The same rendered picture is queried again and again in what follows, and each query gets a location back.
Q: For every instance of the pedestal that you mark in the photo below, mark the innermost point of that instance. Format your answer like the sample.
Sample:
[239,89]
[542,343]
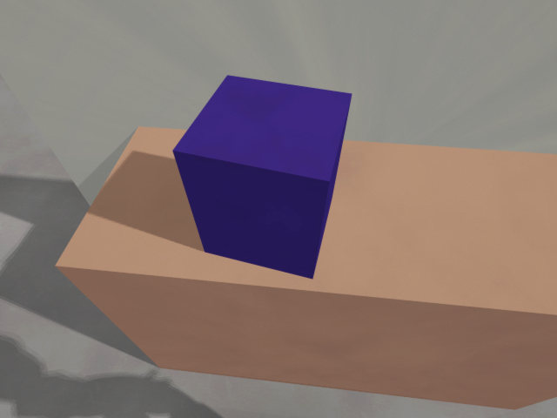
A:
[436,277]

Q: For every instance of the carton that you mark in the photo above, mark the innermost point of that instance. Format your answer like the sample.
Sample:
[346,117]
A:
[259,165]

